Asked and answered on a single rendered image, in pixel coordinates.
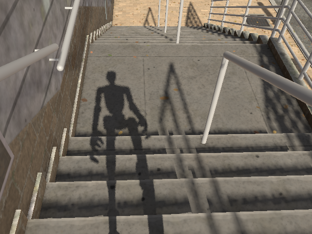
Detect stairs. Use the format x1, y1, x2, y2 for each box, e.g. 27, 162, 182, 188
24, 133, 312, 234
93, 25, 258, 44

